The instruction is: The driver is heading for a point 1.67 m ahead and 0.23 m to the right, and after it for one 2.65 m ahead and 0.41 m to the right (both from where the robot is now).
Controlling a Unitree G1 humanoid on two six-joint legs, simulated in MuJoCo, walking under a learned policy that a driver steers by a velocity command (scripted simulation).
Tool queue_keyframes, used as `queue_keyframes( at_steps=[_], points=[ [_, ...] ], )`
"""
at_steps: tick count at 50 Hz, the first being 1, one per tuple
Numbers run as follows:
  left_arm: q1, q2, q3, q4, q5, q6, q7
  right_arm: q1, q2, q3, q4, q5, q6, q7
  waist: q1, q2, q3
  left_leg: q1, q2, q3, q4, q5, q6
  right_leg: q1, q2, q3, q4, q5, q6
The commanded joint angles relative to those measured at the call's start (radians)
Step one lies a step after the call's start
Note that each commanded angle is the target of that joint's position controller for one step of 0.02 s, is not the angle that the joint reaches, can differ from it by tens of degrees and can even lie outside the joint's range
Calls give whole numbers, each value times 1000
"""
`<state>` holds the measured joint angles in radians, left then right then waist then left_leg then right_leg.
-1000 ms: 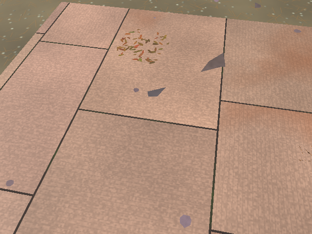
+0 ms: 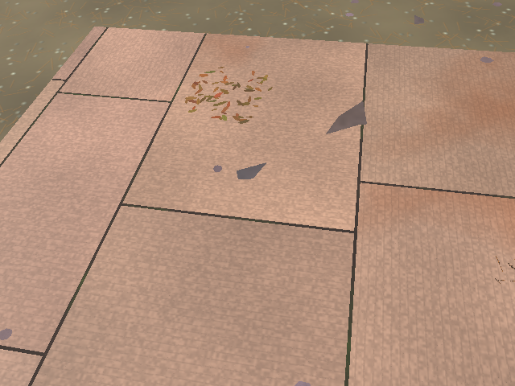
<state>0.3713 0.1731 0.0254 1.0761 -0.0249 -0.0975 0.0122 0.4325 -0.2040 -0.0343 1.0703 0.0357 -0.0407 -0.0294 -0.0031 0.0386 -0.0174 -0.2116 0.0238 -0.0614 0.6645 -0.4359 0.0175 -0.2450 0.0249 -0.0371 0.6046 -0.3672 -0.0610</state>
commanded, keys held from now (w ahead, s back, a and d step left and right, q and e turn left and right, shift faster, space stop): w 1.00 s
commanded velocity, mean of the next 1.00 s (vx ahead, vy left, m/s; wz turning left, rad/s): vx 0.46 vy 0.00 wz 0.00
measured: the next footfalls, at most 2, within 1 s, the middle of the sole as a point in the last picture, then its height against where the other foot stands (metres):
left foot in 0.42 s outside the picture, level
right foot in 0.96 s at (318, 324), level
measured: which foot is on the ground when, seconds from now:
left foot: up 0.00-0.40, down 0.42-0.98, up 1.00-1.00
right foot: down 0.00-0.44, up 0.46-0.94, down 0.96-1.00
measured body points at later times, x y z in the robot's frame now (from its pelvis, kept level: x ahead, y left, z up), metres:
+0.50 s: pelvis +0.25 +0.04 +0.00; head +0.29 +0.04 +0.44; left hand +0.19 +0.29 -0.15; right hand +0.44 -0.20 -0.11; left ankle +0.35 +0.12 -0.72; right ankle +0.05 -0.10 -0.63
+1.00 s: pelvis +0.55 -0.01 +0.00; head +0.59 -0.02 +0.44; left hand +0.75 +0.23 -0.10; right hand +0.50 -0.28 -0.15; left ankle +0.36 +0.12 -0.69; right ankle +0.66 -0.11 -0.73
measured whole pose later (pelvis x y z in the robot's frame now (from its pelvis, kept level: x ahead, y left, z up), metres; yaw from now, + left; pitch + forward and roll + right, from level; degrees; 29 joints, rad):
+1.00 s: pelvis +0.55 -0.01 +0.00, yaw +0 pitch +3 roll +1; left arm 0.04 0.23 0.05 0.81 -0.01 -0.12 -0.03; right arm 0.40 -0.26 -0.04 1.03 0.01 -0.07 0.00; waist -0.05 0.01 0.03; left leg -0.08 0.00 0.01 0.71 -0.46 0.02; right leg -0.51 -0.01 -0.05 0.57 -0.10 -0.05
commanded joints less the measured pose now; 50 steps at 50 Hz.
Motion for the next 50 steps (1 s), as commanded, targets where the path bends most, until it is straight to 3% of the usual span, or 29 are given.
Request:
queue_keyframes(
  at_steps=[1,2,4,5,7,11,13,16,18,19,20,21,22,23,24,25,26,28,29,31,35,38,42,44,46,47,48,49,50],
  points=[
    [381,231,51,54,21,-26,-18,-182,-50,-1,-151,6,-62,2,140,-332,97,-624,-64,4,452,-78,29,389,-420,809,-456,-145,-221],
    [273,164,31,21,25,-34,-17,-178,-71,-5,-149,14,-75,11,83,-194,164,-683,-3,-35,577,-14,52,351,-414,727,-438,-85,-210],
    [166,125,15,-17,16,-30,-25,-177,-82,-12,-138,1,-88,25,43,-100,166,-692,57,-12,562,150,74,327,-322,474,-445,64,-152],
    [163,97,5,-18,17,-21,-25,-203,-108,-25,-144,-7,-90,29,41,-102,159,-673,77,8,510,197,72,329,-282,372,-449,199,-121],
    [213,68,-6,-7,24,-1,-17,-222,-82,-27,-149,-9,-80,45,45,-131,125,-627,81,55,443,246,54,331,-232,248,-446,374,-98],
    [197,131,-1,-40,31,11,10,-435,-19,2,-236,-11,-70,56,67,-108,167,-538,49,107,124,378,13,200,-202,153,-498,411,-109],
    [216,168,9,-44,24,8,16,-504,-32,7,-266,-7,-71,62,78,-132,174,-447,19,134,10,427,8,159,-211,138,-529,393,-117],
    [220,179,21,-39,6,5,17,-554,-73,4,-300,-1,-72,72,58,-136,191,-416,14,111,-86,447,40,232,-254,126,-515,457,-110],
    [196,194,30,-46,11,10,15,-518,-113,-11,-303,-3,-79,76,12,-148,137,-333,-15,119,-119,416,74,312,-270,103,-419,716,-86],
    [184,205,35,-50,17,17,14,-448,-140,-26,-288,-3,-80,74,-30,-173,70,-229,-47,139,-108,391,93,337,-269,87,-319,921,-72],
    [166,201,34,-57,25,27,12,-290,-179,-49,-242,0,-77,68,-109,-183,-27,-36,-80,155,-107,381,120,314,-238,58,-137,1062,-51],
    [138,195,28,-78,32,29,8,-109,-225,-71,-192,1,-70,58,-191,-172,-132,247,-11,76,-95,377,160,143,-201,44,103,961,-19],
    [238,71,-5,-101,41,13,-6,47,-332,-95,-164,-31,-62,49,-158,75,-323,643,280,-372,-135,210,308,-225,-44,21,532,435,39],
    [261,36,-16,-80,12,-18,-16,43,-278,-75,-152,-35,-59,55,-135,201,-435,690,397,-759,-365,74,379,-379,47,161,766,-162,40],
    [148,133,11,-119,-19,-40,-19,-71,-211,-56,-161,-23,-63,58,-114,147,-232,528,346,-644,-403,34,310,-484,-24,182,832,-125,13],
    [46,166,18,-151,-31,-47,-15,-174,-163,-42,-184,-20,-67,59,-83,63,-105,341,311,-466,-420,112,267,-484,-81,146,804,-32,-1],
    [6,165,25,-157,-22,-43,-4,-247,-133,-31,-194,-28,-73,67,-40,-22,-35,171,270,-338,-451,233,240,-429,-127,124,738,44,-1],
    [49,128,34,-147,-2,-11,7,-286,-98,-21,-181,-41,-81,75,28,17,-1,1,196,-188,-507,300,213,-306,-175,125,643,104,1],
    [63,107,33,-144,0,2,9,-268,-99,-21,-168,-39,-83,74,38,26,13,-38,183,-152,-529,322,221,-290,-179,114,617,107,4],
    [15,116,40,-170,7,14,13,-231,-126,-24,-145,-38,-88,65,46,23,54,-74,175,-100,-564,364,236,-336,-190,100,549,158,22],
    [-178,127,44,-238,20,5,7,-149,-163,-29,-123,-35,-78,36,2,0,85,-5,161,-48,-575,430,221,-454,-192,82,279,384,50],
    [-305,105,32,-271,14,-5,-8,-87,-185,-31,-111,-25,-72,27,-42,-1,91,33,142,-2,-574,433,192,-400,-144,37,72,499,52],
    [-419,114,25,-317,3,-10,-33,-2,-194,-36,-78,-14,-54,23,-78,-1,115,193,199,-16,-519,426,187,-439,-122,40,-45,454,39],
    [-435,131,27,-337,3,-17,-47,7,-202,-42,-71,-14,-41,20,-66,8,110,270,234,-29,-470,481,174,-438,-111,42,-80,375,14],
    [-361,167,42,-329,2,-22,-51,-21,-218,-48,-78,-16,-30,18,-12,37,59,299,236,-18,-373,696,151,-306,-71,12,-103,300,-17],
    [-239,201,61,-295,3,-23,-49,-45,-214,-45,-86,-20,-24,19,57,39,-17,279,197,17,-226,865,130,-133,-34,-20,-120,300,-42],
    [-48,262,87,-243,8,-22,-41,-51,-184,-32,-102,-30,-22,20,133,16,-148,149,141,60,11,833,97,156,-79,29,-87,327,-86],
    [102,366,113,-213,31,-17,-36,61,-77,1,-118,-33,-39,29,119,-189,-324,-266,-3,118,428,475,23,597,-347,449,-102,210,-236],
    [129,315,97,-203,22,-12,-39,69,-66,9,-102,-24,-66,35,121,-290,-413,-445,-86,-12,622,-110,15,690,-439,785,-277,114,-287]
  ],
)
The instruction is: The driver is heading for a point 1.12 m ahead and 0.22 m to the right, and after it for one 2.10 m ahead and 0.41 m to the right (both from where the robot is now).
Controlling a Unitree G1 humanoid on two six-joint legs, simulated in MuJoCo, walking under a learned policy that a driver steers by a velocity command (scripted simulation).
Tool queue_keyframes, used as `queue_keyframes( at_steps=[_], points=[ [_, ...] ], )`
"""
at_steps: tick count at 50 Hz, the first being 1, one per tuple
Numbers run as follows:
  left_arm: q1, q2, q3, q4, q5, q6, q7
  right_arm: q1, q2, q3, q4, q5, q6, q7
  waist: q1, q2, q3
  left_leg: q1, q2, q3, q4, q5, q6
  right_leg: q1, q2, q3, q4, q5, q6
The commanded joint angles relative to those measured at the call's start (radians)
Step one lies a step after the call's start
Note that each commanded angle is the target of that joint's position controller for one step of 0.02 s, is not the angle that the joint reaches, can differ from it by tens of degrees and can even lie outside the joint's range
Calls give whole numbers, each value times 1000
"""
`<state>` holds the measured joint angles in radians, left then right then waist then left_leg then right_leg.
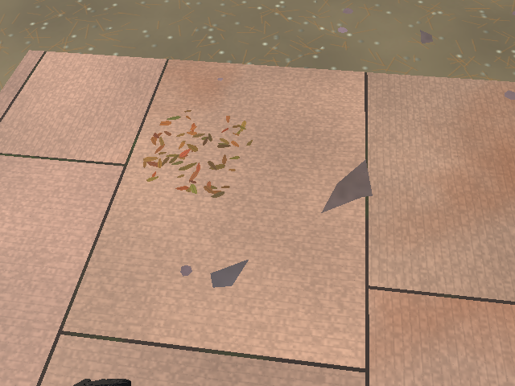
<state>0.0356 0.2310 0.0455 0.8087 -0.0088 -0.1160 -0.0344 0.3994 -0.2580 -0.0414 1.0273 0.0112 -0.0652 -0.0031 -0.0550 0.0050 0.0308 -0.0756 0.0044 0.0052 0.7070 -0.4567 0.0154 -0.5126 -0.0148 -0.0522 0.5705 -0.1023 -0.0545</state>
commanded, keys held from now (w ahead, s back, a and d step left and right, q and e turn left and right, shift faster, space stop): w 0.90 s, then w+e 0.10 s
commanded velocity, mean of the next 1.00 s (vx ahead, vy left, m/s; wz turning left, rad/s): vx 0.50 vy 0.00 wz -0.01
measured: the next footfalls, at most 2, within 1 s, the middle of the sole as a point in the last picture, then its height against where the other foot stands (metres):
left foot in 0.52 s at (212, 380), level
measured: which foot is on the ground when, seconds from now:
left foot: up 0.00-0.50, down 0.52-1.00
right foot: down 0.00-0.54, up 0.56-1.00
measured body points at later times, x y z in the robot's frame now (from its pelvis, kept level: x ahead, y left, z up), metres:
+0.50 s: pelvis +0.28 +0.02 +0.01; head +0.31 +0.03 +0.45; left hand +0.23 +0.29 -0.13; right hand +0.50 -0.21 -0.09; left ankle +0.43 +0.13 -0.72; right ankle +0.12 -0.10 -0.72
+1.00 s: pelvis +0.56 +0.03 +0.02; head +0.58 +0.03 +0.47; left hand +0.76 +0.26 -0.09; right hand +0.52 -0.24 -0.12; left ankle +0.43 +0.14 -0.72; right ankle +0.74 -0.11 -0.69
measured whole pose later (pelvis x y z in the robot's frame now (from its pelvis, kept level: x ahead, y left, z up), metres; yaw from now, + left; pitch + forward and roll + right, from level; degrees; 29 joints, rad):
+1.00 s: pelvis +0.56 +0.03 +0.02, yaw -1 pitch +2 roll +2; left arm 0.04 0.23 0.05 0.84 -0.02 -0.08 -0.03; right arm 0.37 -0.25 -0.06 1.01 0.01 -0.08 -0.01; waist -0.07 -0.04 0.00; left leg 0.07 -0.05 0.07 0.20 -0.31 0.02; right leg -0.61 -0.08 -0.01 0.56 0.03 -0.04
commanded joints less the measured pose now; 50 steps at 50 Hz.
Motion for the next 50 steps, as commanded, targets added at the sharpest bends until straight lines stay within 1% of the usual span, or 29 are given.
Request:
queue_keyframes(
  at_steps=[1,2,3,4,5,7,9,11,15,19,21,23,24,25,26,27,28,29,30,31,32,33,34,35,37,39,43,47,50],
  points=[
    [391,195,55,55,-1,5,9,12,-117,-12,-85,29,-60,14,166,-198,-325,-677,2,-131,659,-61,41,853,-365,692,-263,-188,-236],
    [292,160,42,30,0,7,11,-73,-135,-15,-112,39,-67,12,141,-131,-207,-684,58,-96,636,28,53,693,-330,538,-281,-115,-203],
    [221,133,33,21,8,6,7,-115,-123,-18,-118,25,-65,6,109,-55,-125,-645,97,-77,567,105,51,535,-290,428,-321,-22,-187],
    [184,106,26,18,15,0,4,-106,-112,-26,-115,13,-52,0,70,-64,-93,-579,132,-83,502,155,51,438,-251,348,-354,29,-169],
    [173,95,23,24,17,-2,-1,-83,-86,-25,-107,10,-36,-1,48,-76,-78,-527,143,-82,469,182,46,378,-226,306,-386,42,-165],
    [200,110,28,46,13,-8,0,-66,-52,-23,-101,7,-14,-4,29,-72,-53,-514,148,-67,419,218,31,328,-209,241,-425,106,-181],
    [234,136,35,64,14,-8,12,-132,-60,-28,-127,0,-8,-8,34,-56,-21,-585,154,-64,328,300,13,339,-207,204,-448,159,-189],
    [268,142,37,79,11,-1,24,-211,-58,-30,-153,-7,-11,-6,52,-52,-3,-636,152,-59,208,405,-1,368,-199,172,-457,174,-177],
    [324,155,37,103,2,8,37,-355,-34,-20,-192,-1,-21,8,95,-60,25,-593,112,-18,-33,572,-3,387,-168,105,-470,133,-144],
    [394,163,42,144,-7,22,41,-464,-38,-14,-231,8,-29,26,129,-60,60,-616,89,-12,-142,546,11,506,-212,107,-434,125,-142],
    [400,169,48,155,-10,32,46,-487,-49,-15,-250,10,-36,39,120,-66,64,-623,83,-17,-175,482,34,573,-245,117,-393,166,-132],
    [379,183,54,156,-11,41,50,-448,-75,-23,-248,11,-43,46,86,-83,34,-538,59,2,-198,408,59,608,-258,117,-331,293,-114],
    [356,191,56,151,-11,46,50,-381,-98,-36,-233,10,-45,45,44,-98,-11,-425,25,32,-207,384,76,605,-245,101,-252,458,-100],
    [339,176,50,145,-8,52,50,-233,-136,-59,-186,8,-45,40,-29,-88,-97,-223,-9,59,-220,396,102,564,-195,63,-82,578,-76],
    [342,146,34,126,4,53,51,-43,-204,-83,-140,-3,-44,31,-95,-21,-238,89,111,-74,-184,416,158,379,-138,21,195,415,-40],
    [467,22,-2,120,7,32,38,71,-292,-105,-111,-10,-37,30,-53,225,-381,474,357,-547,-262,225,323,-48,45,7,596,-106,37],
    [426,71,7,130,-8,6,34,60,-209,-77,-113,-1,-35,30,-68,225,-419,486,385,-742,-397,140,321,-176,55,157,745,-456,27],
    [338,146,27,98,-36,-10,30,-28,-163,-62,-126,4,-37,29,-55,180,-270,366,356,-601,-409,135,271,-262,-4,166,791,-410,6],
    [271,153,27,79,-39,-15,35,-117,-130,-51,-151,0,-38,28,-27,97,-180,212,321,-467,-429,203,241,-245,-62,135,752,-317,-4],
    [235,145,33,74,-23,-10,42,-180,-100,-42,-158,-10,-40,32,5,45,-105,62,283,-372,-466,283,226,-203,-98,120,681,-249,-2],
    [255,134,40,78,-14,4,47,-208,-75,-34,-158,-20,-46,34,43,68,-87,-26,251,-307,-496,331,210,-131,-130,130,626,-205,-3],
    [278,109,38,86,-11,19,48,-212,-68,-32,-152,-21,-47,37,61,80,-75,-78,233,-270,-526,347,211,-87,-138,128,596,-184,1],
    [291,88,36,90,-10,30,49,-199,-76,-35,-142,-18,-50,36,70,79,-64,-109,225,-237,-549,375,219,-72,-142,120,569,-171,7],
    [281,82,36,85,-8,37,51,-183,-92,-38,-133,-16,-53,31,74,71,-47,-125,222,-210,-568,404,227,-86,-146,114,537,-144,16],
    [210,90,40,60,0,42,53,-150,-120,-45,-118,-16,-53,18,65,47,-17,-111,223,-176,-591,455,234,-155,-151,111,438,-53,37],
    [142,84,39,39,4,39,50,-119,-125,-44,-106,-12,-46,7,49,41,-5,-81,209,-136,-597,487,218,-193,-146,104,320,59,49],
    [5,59,27,5,-3,30,34,-58,-134,-43,-84,-1,-38,-2,4,49,23,-54,176,-64,-603,474,183,-147,-102,59,92,217,50],
    [-90,61,17,-30,-14,25,11,3,-146,-48,-50,2,-23,-5,-27,53,52,84,227,-46,-565,474,179,-179,-81,47,-9,184,31],
    [-101,82,18,-54,-18,22,-10,-5,-156,-58,-40,2,-10,-12,-6,63,45,182,272,-19,-497,595,152,-165,-63,42,-31,70,-17]
  ],
)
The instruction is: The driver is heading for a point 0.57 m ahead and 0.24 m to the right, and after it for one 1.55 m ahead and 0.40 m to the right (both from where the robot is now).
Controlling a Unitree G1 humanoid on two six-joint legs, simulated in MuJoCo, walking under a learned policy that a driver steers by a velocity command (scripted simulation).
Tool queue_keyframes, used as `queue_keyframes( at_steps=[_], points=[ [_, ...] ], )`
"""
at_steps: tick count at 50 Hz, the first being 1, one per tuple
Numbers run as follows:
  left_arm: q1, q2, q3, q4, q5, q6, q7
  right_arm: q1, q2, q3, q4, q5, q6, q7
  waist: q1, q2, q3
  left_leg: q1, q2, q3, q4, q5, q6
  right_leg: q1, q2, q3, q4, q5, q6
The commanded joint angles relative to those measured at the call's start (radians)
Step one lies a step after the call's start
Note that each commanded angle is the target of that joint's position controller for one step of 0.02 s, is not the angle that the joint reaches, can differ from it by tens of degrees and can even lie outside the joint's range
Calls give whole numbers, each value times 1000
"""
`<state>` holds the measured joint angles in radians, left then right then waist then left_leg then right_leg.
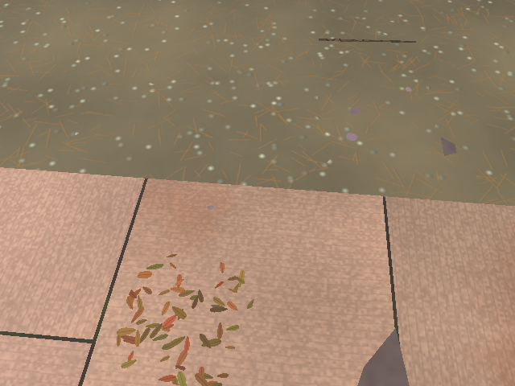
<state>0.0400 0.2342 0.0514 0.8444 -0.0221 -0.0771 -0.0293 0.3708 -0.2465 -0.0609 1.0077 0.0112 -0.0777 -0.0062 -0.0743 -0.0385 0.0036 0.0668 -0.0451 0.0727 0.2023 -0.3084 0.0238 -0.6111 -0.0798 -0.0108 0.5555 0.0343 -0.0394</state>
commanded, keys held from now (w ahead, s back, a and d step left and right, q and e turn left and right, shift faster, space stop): w+e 1.00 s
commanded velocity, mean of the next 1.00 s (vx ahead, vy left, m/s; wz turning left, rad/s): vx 0.50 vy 0.00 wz -0.51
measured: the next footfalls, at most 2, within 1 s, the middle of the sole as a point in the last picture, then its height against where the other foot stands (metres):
right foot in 0.08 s outside the picture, level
left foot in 0.58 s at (238, 369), level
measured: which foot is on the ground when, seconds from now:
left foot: down 0.00-0.10, up 0.12-0.56, down 0.58-1.00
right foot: up 0.00-0.06, down 0.08-0.58, up 0.60-1.00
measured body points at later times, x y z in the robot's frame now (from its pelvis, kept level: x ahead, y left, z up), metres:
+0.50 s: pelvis +0.28 -0.04 +0.01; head +0.31 -0.06 +0.46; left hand +0.35 +0.23 -0.11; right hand +0.46 -0.33 -0.08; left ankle +0.49 +0.07 -0.70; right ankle +0.18 -0.12 -0.74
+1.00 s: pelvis +0.53 -0.10 +0.00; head +0.56 -0.13 +0.45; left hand +0.84 -0.01 -0.08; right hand +0.39 -0.36 -0.13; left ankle +0.49 +0.05 -0.74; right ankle +0.60 -0.32 -0.69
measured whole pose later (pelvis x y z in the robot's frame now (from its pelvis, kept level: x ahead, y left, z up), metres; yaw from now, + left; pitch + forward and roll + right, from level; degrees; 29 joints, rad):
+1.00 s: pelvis +0.53 -0.10 +0.00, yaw -33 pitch +2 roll +2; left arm 0.11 0.28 0.07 0.66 -0.02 -0.03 -0.04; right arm 0.31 -0.29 -0.08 0.90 0.01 -0.08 0.00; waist -0.10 -0.04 0.03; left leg 0.05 0.00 0.21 0.23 -0.31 -0.01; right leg -0.67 -0.10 0.01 0.70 -0.01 -0.03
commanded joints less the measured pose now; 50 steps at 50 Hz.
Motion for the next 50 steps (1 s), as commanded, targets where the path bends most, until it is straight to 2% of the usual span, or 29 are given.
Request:
queue_keyframes(
  at_steps=[1,2,3,4,5,6,7,8,9,11,13,15,20,23,25,27,28,29,30,31,32,33,34,35,38,42,45,48,50],
  points=[
    [-71,97,19,-88,-4,-17,-19,2,-177,-42,-27,1,6,-11,40,119,45,52,321,-65,60,593,129,0,27,-18,-19,-111,-51],
    [3,122,33,-72,-1,-15,-20,-22,-185,-45,-35,1,11,-14,85,130,-10,51,308,-34,160,774,111,122,66,-49,-25,-127,-72],
    [153,160,58,-27,1,-12,-17,-34,-173,-40,-44,-2,19,-17,155,112,-95,7,262,14,347,878,83,323,111,-74,-45,-105,-99],
    [322,232,85,9,5,-8,-8,-25,-153,-28,-71,-18,19,-22,208,19,-208,-206,218,54,640,672,43,619,-7,112,-31,-78,-154],
    [394,321,104,26,2,-6,-10,77,-23,16,-94,-34,-8,-3,144,-232,-314,-649,14,17,1011,7,-28,976,-236,639,-142,-266,-341],
    [399,233,77,21,0,-5,-10,26,-86,6,-87,-7,-46,10,175,-172,-354,-792,11,-151,1143,-230,-11,1029,-261,794,-257,-362,-340],
    [329,193,65,3,6,-9,-6,-74,-147,-10,-124,24,-71,17,176,-131,-218,-870,65,-169,1161,-163,13,928,-225,656,-263,-304,-290],
    [257,173,58,-22,11,-12,-3,-134,-148,-8,-139,24,-82,13,152,-29,-150,-841,109,-161,1105,-79,22,788,-185,535,-272,-201,-263],
    [203,147,50,-36,16,-13,-4,-163,-146,-16,-142,4,-81,5,117,33,-90,-788,138,-153,1018,-30,17,647,-151,447,-290,-95,-248],
    [170,126,41,-54,23,-15,0,-152,-135,-25,-154,-12,-58,-3,65,8,-70,-680,163,-159,916,3,1,512,-113,384,-334,-9,-243],
    [194,153,48,-53,13,-16,11,-161,-111,-25,-165,-20,-37,-9,54,-5,-47,-665,159,-143,819,32,-28,442,-98,339,-363,6,-251],
    [232,183,56,-49,9,-15,27,-239,-102,-24,-196,-24,-28,-14,71,-8,-12,-697,145,-134,687,137,-55,409,-84,313,-381,-8,-243],
    [301,186,58,-38,3,-2,44,-415,-75,-12,-253,-13,-37,1,132,-43,19,-598,76,-124,373,406,-63,350,-23,267,-363,-112,-175],
    [340,181,59,-24,-5,6,46,-471,-95,-12,-285,-3,-46,11,148,-46,20,-577,60,-146,303,396,-58,415,-49,325,-309,-138,-166],
    [343,183,61,-26,-4,14,52,-472,-121,-18,-296,-1,-57,19,138,-54,15,-554,55,-158,258,332,-48,475,-69,381,-248,-135,-158],
    [325,185,64,-39,0,22,56,-404,-147,-27,-285,2,-69,22,95,-83,-7,-456,49,-145,226,258,-23,495,-69,419,-176,-85,-143],
    [310,161,56,-53,3,24,55,-307,-172,-40,-260,-5,-74,17,48,-80,-59,-312,57,-138,198,254,5,471,-24,402,-87,-34,-119],
    [289,112,37,-76,14,20,49,-155,-220,-56,-240,-21,-77,10,-24,-22,-183,-64,184,-240,237,233,64,362,34,335,146,-81,-85],
    [410,48,18,-100,-6,8,47,-16,-312,-82,-215,-33,-62,4,-6,248,-342,318,419,-624,202,90,218,20,177,185,483,-396,-6],
    [433,108,21,-103,-19,4,49,-11,-249,-68,-206,-11,-52,11,2,344,-342,334,491,-848,122,-100,249,-151,126,181,661,-634,3],
    [361,191,42,-103,-20,8,49,-70,-167,-45,-230,-5,-47,11,-10,217,-197,203,446,-718,101,-153,202,-203,74,194,726,-560,5],
    [299,193,46,-114,-13,15,50,-125,-139,-35,-241,-11,-39,11,2,137,-109,70,402,-573,85,-75,165,-183,35,156,724,-482,11],
    [264,179,48,-127,-3,19,48,-170,-116,-27,-237,-15,-34,12,23,116,-39,-49,360,-473,51,18,153,-157,8,143,677,-426,15],
    [259,163,52,-133,-1,25,44,-193,-101,-20,-234,-23,-34,12,47,140,-12,-122,330,-396,23,82,141,-117,-23,142,639,-388,13],
    [252,109,43,-158,-6,43,35,-193,-124,-30,-215,-20,-44,13,64,144,7,-196,307,-253,-45,203,158,-88,-51,112,584,-317,23],
    [186,99,37,-197,-4,43,25,-176,-163,-43,-195,-18,-45,8,58,106,10,-158,303,-108,-63,363,163,-124,-54,105,417,-140,36],
    [88,84,27,-228,-2,35,4,-153,-182,-45,-189,-13,-34,3,22,98,34,-144,281,-4,-60,391,137,-80,-38,50,244,-6,26],
    [-6,77,20,-271,-3,35,-15,-99,-209,-51,-173,-2,-19,1,-11,90,65,-76,306,39,-46,398,125,-76,-20,4,140,-9,11],
    [-39,88,23,-298,-4,37,-25,-79,-227,-56,-164,8,-4,0,-10,97,78,-14,330,60,-11,468,111,-75,-5,-20,99,-78,-11]
  ],
)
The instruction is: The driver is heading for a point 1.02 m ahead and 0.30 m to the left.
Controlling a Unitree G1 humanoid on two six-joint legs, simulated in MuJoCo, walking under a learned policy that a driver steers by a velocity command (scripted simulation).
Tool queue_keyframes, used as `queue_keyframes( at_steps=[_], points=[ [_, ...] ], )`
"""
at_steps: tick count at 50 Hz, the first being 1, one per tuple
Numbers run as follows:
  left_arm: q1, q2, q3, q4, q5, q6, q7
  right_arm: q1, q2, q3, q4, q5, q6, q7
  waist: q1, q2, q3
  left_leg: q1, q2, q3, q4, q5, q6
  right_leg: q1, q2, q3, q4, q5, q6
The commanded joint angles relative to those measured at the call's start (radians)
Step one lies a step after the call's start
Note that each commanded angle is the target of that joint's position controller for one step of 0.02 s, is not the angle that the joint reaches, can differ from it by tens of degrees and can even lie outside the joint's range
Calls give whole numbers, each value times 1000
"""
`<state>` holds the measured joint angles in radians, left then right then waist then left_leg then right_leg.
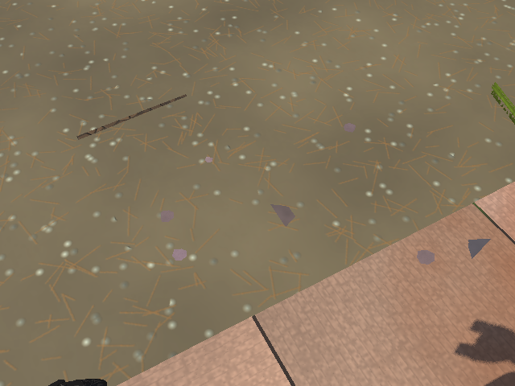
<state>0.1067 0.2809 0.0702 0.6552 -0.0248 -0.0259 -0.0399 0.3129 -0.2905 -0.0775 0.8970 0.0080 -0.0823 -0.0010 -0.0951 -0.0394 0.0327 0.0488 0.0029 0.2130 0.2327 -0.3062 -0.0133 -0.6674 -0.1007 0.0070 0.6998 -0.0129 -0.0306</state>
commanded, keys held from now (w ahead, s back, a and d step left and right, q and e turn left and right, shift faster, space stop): w+e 0.12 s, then w+q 0.88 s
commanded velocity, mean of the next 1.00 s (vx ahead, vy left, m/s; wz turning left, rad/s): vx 0.50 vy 0.00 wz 0.18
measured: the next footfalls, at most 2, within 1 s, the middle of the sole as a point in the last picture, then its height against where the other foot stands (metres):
right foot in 0.10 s outside the picture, level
left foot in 0.64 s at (217, 355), level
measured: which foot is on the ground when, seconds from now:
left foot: down 0.00-0.10, up 0.12-0.62, down 0.64-1.00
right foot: up 0.00-0.08, down 0.10-0.64, up 0.66-1.00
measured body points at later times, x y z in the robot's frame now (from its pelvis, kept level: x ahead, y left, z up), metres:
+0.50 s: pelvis +0.28 -0.05 +0.00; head +0.30 -0.05 +0.45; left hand +0.36 +0.23 -0.11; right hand +0.43 -0.31 -0.11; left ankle +0.48 +0.11 -0.68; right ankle +0.18 -0.12 -0.74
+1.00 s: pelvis +0.58 +0.01 +0.01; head +0.61 +0.03 +0.45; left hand +0.72 +0.30 -0.08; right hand +0.72 -0.25 -0.10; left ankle +0.51 +0.08 -0.74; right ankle +0.80 -0.13 -0.69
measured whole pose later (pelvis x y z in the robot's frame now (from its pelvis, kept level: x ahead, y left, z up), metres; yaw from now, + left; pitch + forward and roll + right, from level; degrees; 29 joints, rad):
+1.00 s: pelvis +0.58 +0.01 +0.01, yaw +16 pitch +3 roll +0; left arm 0.07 0.29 0.04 0.68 0.01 -0.10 0.00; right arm 0.31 -0.29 -0.06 0.72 0.02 -0.04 0.00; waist -0.06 -0.03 0.03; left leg -0.16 -0.11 -0.14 0.38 -0.26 0.08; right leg -0.65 -0.07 0.10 0.63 0.00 0.07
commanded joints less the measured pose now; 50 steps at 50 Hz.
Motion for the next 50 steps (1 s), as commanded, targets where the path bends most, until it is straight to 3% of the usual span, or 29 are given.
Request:
queue_keyframes(
  at_steps=[1,3,4,5,6,7,8,9,10,11,13,15,21,25,28,30,31,32,33,34,35,36,37,38,39,42,44,47,50],
  points=[
    [-102,53,9,-117,0,-12,-18,-23,-195,-43,-53,16,7,-6,26,107,42,28,288,-62,0,580,138,11,36,-58,-62,-81,-37],
    [-19,98,32,-111,5,-6,-19,-29,-228,-52,-59,22,22,-14,90,145,-30,49,284,-23,175,924,118,166,109,-116,-72,-185,-80],
    [123,138,58,-75,3,-4,-14,-43,-228,-51,-64,25,30,-18,175,133,-104,4,258,6,361,995,96,358,155,-134,-132,-146,-114],
    [302,207,94,-27,2,4,4,-35,-199,-38,-74,13,27,-23,257,79,-197,-197,223,13,626,827,54,668,134,-46,-159,-104,-159],
    [315,330,113,-22,-7,4,20,41,-54,8,-132,-35,6,-10,163,-203,-264,-665,60,-11,998,-83,-7,1022,-140,461,-194,-168,-312],
    [338,276,86,-57,2,-13,16,4,-88,16,-142,-4,-36,7,198,-165,-453,-803,-15,-257,1173,-299,-5,1113,-273,835,-371,-300,-413],
    [322,193,62,-33,17,-25,11,-76,-154,-4,-149,43,-53,19,225,-75,-334,-883,48,-289,1175,-206,15,1040,-245,668,-388,-235,-344],
    [266,163,50,-32,14,-32,11,-102,-141,4,-154,45,-58,19,192,-37,-228,-867,95,-274,1103,-130,32,891,-207,517,-381,-154,-302],
    [186,128,37,-37,17,-36,11,-111,-136,3,-138,24,-53,12,151,18,-158,-806,137,-268,1025,-73,29,736,-171,406,-390,-50,-266],
    [137,95,24,-44,28,-42,12,-90,-144,-4,-124,14,-38,11,114,2,-127,-730,163,-277,977,-37,27,626,-143,331,-416,35,-251],
    [113,100,24,-32,33,-58,12,-38,-116,-2,-102,15,-6,14,76,-9,-105,-656,172,-273,934,9,14,518,-132,257,-481,80,-252],
    [122,121,29,-6,36,-75,16,-58,-91,3,-105,11,15,9,73,2,-61,-686,172,-276,872,91,-4,479,-126,174,-533,110,-246],
    [153,125,26,47,40,-84,35,-194,-58,12,-139,14,8,23,130,-1,11,-716,111,-269,533,446,-2,527,-77,-39,-581,84,-159],
    [213,137,33,94,29,-71,40,-290,-36,24,-189,14,5,46,177,8,53,-767,89,-237,402,443,27,670,-125,-83,-560,121,-144],
    [225,152,40,113,19,-45,50,-322,-42,24,-232,12,3,68,174,-5,50,-798,60,-193,364,296,63,794,-164,-103,-472,307,-127],
    [198,183,48,104,16,-29,64,-267,-73,9,-242,10,8,74,128,-52,-14,-684,-1,-129,370,181,100,822,-163,-134,-339,661,-98],
    [188,195,50,100,17,-20,71,-182,-106,-9,-230,10,13,72,78,-70,-73,-565,-41,-104,375,142,124,813,-153,-152,-211,805,-80],
    [172,193,46,96,14,-15,78,-32,-156,-36,-200,11,15,63,-8,-49,-152,-338,-75,-108,317,199,161,725,-117,-181,-5,794,-46],
    [194,158,28,77,30,-25,83,117,-246,-66,-180,11,24,42,-63,72,-264,-23,75,-350,305,251,231,481,-69,-188,309,464,-5],
    [313,18,-16,43,52,-57,56,104,-304,-72,-184,20,17,42,58,299,-371,321,305,-909,223,84,424,34,160,-66,639,-539,57],
    [196,105,-4,41,20,-94,37,144,-218,-49,-196,17,14,41,-34,182,-429,375,313,-1003,117,2,407,-81,139,113,714,-567,33],
    [106,138,4,5,-14,-113,28,104,-179,-39,-196,11,12,37,-39,141,-285,277,287,-857,94,47,362,-149,92,109,685,-479,13],
    [77,127,-1,-4,-3,-124,32,37,-167,-34,-211,13,11,35,3,47,-187,119,250,-753,84,134,335,-126,49,95,596,-400,6],
    [67,135,6,-2,23,-123,39,-25,-141,-27,-228,9,13,33,43,23,-122,-21,219,-677,67,242,324,-72,24,85,515,-363,15],
    [89,140,13,-2,30,-112,40,-57,-123,-19,-247,-4,13,28,80,49,-106,-115,196,-636,43,324,325,0,5,91,483,-340,24],
    [122,110,9,-2,40,-79,46,-78,-135,-22,-258,0,12,16,116,74,-73,-257,158,-546,2,431,329,51,-2,61,354,-302,71],
    [61,85,-2,-21,44,-71,50,-62,-161,-30,-253,4,14,3,101,82,-50,-316,122,-486,-6,443,307,60,13,40,220,-186,100],
    [-52,58,-15,-42,39,-79,43,-25,-167,-33,-241,14,26,-9,51,113,-47,-348,64,-438,23,353,248,140,64,29,-24,36,109],
    [-126,78,-10,-62,21,-91,29,30,-169,-35,-223,19,38,-13,18,131,-51,-298,87,-506,66,266,229,181,100,42,-143,85,103]
  ],
)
